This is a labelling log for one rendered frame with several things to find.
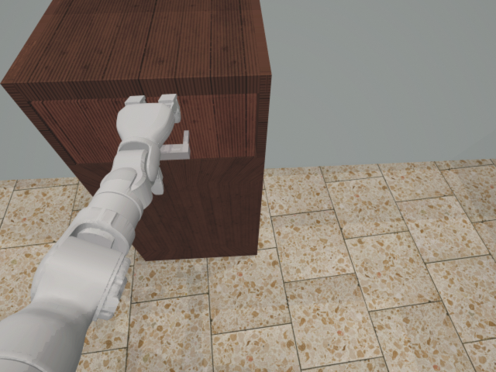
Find left robot forearm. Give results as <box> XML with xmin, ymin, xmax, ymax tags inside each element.
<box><xmin>31</xmin><ymin>137</ymin><xmax>161</xmax><ymax>301</ymax></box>

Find left robot hand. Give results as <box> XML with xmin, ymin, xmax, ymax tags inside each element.
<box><xmin>116</xmin><ymin>94</ymin><xmax>181</xmax><ymax>195</ymax></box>

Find left robot upper arm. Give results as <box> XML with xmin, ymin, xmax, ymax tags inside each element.
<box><xmin>0</xmin><ymin>236</ymin><xmax>131</xmax><ymax>372</ymax></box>

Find drawer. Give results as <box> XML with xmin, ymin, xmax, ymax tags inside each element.
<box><xmin>31</xmin><ymin>94</ymin><xmax>257</xmax><ymax>164</ymax></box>

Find cabinet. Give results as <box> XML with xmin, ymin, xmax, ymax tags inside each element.
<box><xmin>0</xmin><ymin>0</ymin><xmax>272</xmax><ymax>261</ymax></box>

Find handle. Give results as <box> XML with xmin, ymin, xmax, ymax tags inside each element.
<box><xmin>160</xmin><ymin>130</ymin><xmax>191</xmax><ymax>160</ymax></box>

